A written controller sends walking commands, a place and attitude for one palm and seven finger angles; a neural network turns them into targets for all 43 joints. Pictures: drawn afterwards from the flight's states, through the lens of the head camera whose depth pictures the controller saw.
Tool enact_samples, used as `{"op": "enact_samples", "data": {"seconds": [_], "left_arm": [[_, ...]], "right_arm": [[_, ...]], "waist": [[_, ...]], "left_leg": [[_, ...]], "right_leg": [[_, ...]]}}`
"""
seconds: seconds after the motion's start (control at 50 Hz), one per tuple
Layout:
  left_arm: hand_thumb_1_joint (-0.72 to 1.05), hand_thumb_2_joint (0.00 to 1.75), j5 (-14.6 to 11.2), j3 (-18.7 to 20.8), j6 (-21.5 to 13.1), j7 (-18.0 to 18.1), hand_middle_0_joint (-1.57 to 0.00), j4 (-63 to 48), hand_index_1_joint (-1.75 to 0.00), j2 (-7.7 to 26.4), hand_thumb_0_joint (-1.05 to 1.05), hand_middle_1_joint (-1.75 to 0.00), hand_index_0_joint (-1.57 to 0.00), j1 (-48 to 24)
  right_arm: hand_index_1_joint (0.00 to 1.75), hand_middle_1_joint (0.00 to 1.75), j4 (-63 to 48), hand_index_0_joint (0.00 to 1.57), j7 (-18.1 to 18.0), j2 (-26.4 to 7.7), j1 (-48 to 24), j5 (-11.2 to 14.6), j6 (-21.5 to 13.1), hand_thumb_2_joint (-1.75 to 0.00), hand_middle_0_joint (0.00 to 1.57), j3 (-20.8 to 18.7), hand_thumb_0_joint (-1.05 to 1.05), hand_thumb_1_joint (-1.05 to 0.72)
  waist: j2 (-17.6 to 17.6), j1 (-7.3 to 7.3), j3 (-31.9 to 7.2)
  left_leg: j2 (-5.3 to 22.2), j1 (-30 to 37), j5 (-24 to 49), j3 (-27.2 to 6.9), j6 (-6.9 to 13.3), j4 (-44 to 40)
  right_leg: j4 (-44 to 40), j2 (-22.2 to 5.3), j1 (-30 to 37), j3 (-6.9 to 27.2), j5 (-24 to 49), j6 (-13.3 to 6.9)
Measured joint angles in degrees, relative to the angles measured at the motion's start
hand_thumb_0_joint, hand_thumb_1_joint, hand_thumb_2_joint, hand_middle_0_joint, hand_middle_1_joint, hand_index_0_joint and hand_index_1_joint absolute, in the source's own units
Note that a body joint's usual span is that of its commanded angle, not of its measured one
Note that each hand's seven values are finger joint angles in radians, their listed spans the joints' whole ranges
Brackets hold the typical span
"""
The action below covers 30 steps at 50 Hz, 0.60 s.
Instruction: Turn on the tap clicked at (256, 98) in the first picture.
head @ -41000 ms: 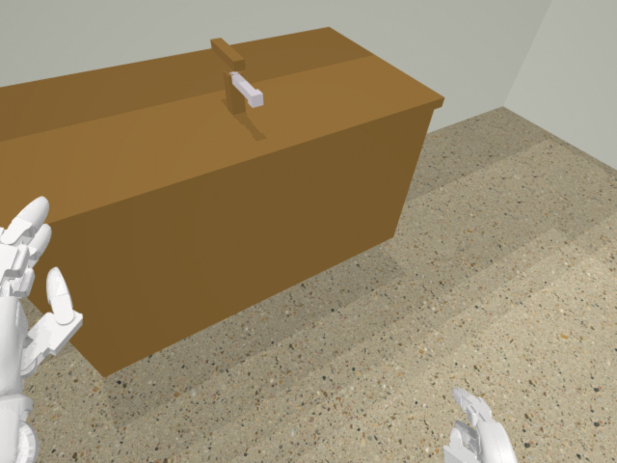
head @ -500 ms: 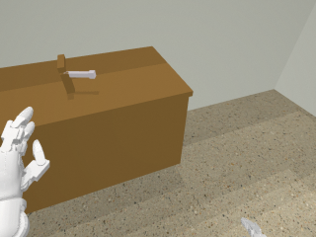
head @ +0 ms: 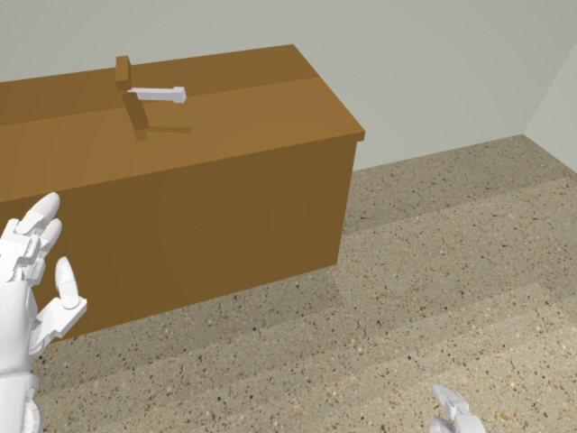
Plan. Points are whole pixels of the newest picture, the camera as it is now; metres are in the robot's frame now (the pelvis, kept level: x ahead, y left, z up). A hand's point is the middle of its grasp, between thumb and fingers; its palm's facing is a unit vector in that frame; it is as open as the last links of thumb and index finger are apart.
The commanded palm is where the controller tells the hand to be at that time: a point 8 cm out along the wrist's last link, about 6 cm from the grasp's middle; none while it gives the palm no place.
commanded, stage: stop stepping back and stand still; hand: left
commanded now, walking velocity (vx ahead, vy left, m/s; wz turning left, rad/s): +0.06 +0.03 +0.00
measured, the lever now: (179, 94) +0.84 +0.32 +0.05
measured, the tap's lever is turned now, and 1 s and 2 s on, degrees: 69 69 69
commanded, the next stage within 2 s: stand and check the lever's angle in 0.08 s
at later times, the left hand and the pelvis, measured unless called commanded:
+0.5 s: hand (69, 267) +0.24 +0.25 +0.17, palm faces +0.40 -0.82 -0.41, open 7.4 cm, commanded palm +0.19 +0.29 +0.18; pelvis +0.03 +0.01 +0.00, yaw +0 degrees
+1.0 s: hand (40, 268) +0.25 +0.29 +0.16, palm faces +0.42 -0.83 -0.36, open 7.4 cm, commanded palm +0.20 +0.32 +0.18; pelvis +0.03 +0.04 +0.00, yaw -1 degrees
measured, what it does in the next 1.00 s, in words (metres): steps on the spot: left foot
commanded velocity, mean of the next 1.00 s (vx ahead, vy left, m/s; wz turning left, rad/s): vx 0.00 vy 0.00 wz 0.00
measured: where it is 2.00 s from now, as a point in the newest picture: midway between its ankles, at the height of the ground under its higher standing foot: outside the picture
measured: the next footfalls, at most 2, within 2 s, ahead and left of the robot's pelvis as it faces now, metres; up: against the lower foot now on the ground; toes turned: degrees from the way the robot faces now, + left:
left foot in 0.08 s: +0.08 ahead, +0.14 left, +0.00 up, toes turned +0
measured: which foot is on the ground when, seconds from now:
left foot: up 0.00-0.06, down 0.08-1.00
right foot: down 0.00-1.00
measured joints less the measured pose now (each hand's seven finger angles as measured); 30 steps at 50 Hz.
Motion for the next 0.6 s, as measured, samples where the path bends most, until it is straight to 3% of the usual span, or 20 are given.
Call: {"op": "enact_samples", "data": {"seconds": [0.04, 0.08, 0.14, 0.2, 0.24, 0.3, 0.36, 0.4, 0.42, 0.52, 0.6], "left_arm": [[0.89, 0.90, -0.2, 0.8, -0.6, 0.7, -0.21, -2.4, -0.30, 1.5, 0.01, -0.30, -0.21, 0.6], [0.89, 0.90, -0.5, 1.9, -1.4, 1.4, -0.21, -4.0, -0.30, 2.4, 0.01, -0.30, -0.21, 0.3], [0.89, 0.90, -0.2, 4.1, -1.5, 2.1, -0.21, -2.2, -0.30, 4.0, 0.01, -0.30, -0.21, -2.8], [0.89, 0.90, -0.4, 5.8, -0.7, 2.0, -0.21, 1.3, -0.30, 4.5, 0.01, -0.30, -0.21, -2.7], [0.89, 0.90, -0.2, 5.7, 0.1, 1.7, -0.21, 2.9, -0.30, 3.4, 0.01, -0.30, -0.21, -1.8], [0.90, 0.90, -0.2, 2.5, 1.5, 0.8, -0.20, 3.4, -0.30, -0.2, 0.01, -0.30, -0.21, -1.2], [0.89, 0.90, -0.2, -0.4, 2.5, 0.4, -0.20, 0.4, -0.30, -2.0, 0.01, -0.30, -0.21, -0.5], [0.89, 0.90, -0.3, -0.9, 1.9, 0.8, -0.21, -2.7, -0.30, -1.6, 0.01, -0.30, -0.21, 0.3], [0.89, 0.90, -0.3, -0.6, 1.4, 1.1, -0.21, -3.8, -0.30, -0.8, 0.01, -0.30, -0.21, 0.3], [0.89, 0.90, -0.7, 3.4, 0.1, 1.9, -0.21, -4.2, -0.30, 2.9, 0.01, -0.30, -0.21, -0.1], [0.89, 0.90, -1.2, 4.4, 0.1, 1.9, -0.21, -1.6, -0.30, 2.5, 0.01, -0.30, -0.21, -0.6]], "right_arm": [[0.30, 0.30, -1.4, 0.20, -0.5, -0.3, 0.0, -0.2, -0.4, -0.90, 0.21, 0.0, 0.01, -0.90], [0.30, 0.30, -3.0, 0.20, -0.9, -1.5, -0.1, -0.4, -0.9, -0.90, 0.21, -0.4, 0.01, -0.90], [0.30, 0.30, -3.2, 0.20, -1.0, -1.0, -1.4, 0.1, -0.9, -0.90, 0.20, -1.0, 0.01, -0.90], [0.30, 0.30, -2.8, 0.20, -0.3, 0.1, -0.9, 1.0, -0.8, -0.90, 0.20, -0.3, 0.01, -0.90], [0.30, 0.30, -2.7, 0.20, 0.1, 0.1, -0.9, 1.2, -0.6, -0.90, 0.20, 0.1, 0.01, -0.90], [0.30, 0.30, -1.3, 0.20, 0.9, -0.3, -1.7, 1.1, 0.1, -0.90, 0.20, -0.1, 0.01, -0.90], [0.30, 0.30, -0.8, 0.20, 1.1, -0.6, -2.0, 0.8, 0.4, -0.90, 0.20, -0.1, 0.01, -0.90], [0.30, 0.30, -1.5, 0.20, 0.8, -1.0, -1.9, 0.4, 0.0, -0.90, 0.21, 0.1, 0.01, -0.90], [0.30, 0.30, -1.6, 0.20, 0.5, -1.0, -2.2, 0.2, -0.1, -0.90, 0.21, 0.0, 0.01, -0.90], [0.30, 0.30, -2.3, 0.20, -0.2, -0.4, -3.3, 0.6, 0.5, -0.90, 0.20, -0.1, 0.01, -0.90], [0.30, 0.30, -3.0, 0.20, 0.0, -0.6, -4.3, 0.8, 0.6, -0.90, 0.20, -0.1, 0.01, -0.90]], "waist": [[-0.3, -0.22, -0.6], [1.6, -0.56, -1.3], [1.5, -0.87, -0.1], [1.3, -1.09, -1.2], [2.4, -0.91, -1.0], [4.3, -0.54, 0.2], [3.3, 0.63, 1.3], [3.2, 0.69, 1.9], [3.0, 0.63, 2.2], [2.2, 0.71, 1.8], [3.0, 0.38, 0.9]], "left_leg": [[-0.1, 4.7, -1.9, 0.8, 0.6, -9.4], [0.5, 8.0, -3.4, -1.4, 1.5, -17.3], [0.1, 7.8, 6.2, -1.8, -0.5, -17.4], [-0.3, 8.3, 5.3, -2.0, -2.5, -16.8], [0.5, 7.7, 3.2, -2.3, -2.8, -14.0], [0.9, 5.2, -0.3, -3.7, -1.5, -7.5], [0.3, 5.0, -0.7, -3.5, -0.8, -7.3], [0.6, 7.4, 3.8, -4.2, -0.5, -14.0], [0.6, 8.2, 3.8, -4.6, -1.5, -15.5], [0.2, 9.5, 4.0, -3.9, -2.3, -17.3], [0.2, 10.0, 4.1, -3.5, -1.9, -18.2]], "right_leg": [[0.6, 0.0, -0.7, -0.1, -1.7, 0.2], [4.2, 1.2, -3.1, -0.6, -6.6, 1.2], [15.3, 1.4, -6.1, 1.8, -13.5, 3.7], [11.1, 0.5, -3.5, 2.4, -12.4, 5.0], [6.0, 0.9, -1.2, 1.8, -3.5, 3.7], [4.5, 2.3, 0.1, 0.7, -3.4, 1.4], [2.3, 2.3, 1.1, 1.1, -3.2, 1.4], [2.5, 2.6, 1.2, 1.0, -3.3, 1.7], [3.0, 2.7, 1.1, 0.9, -3.7, 1.9], [0.2, 2.3, 2.8, 1.7, -2.9, 2.5], [-1.7, 2.4, 3.7, 2.2, -2.1, 3.0]]}}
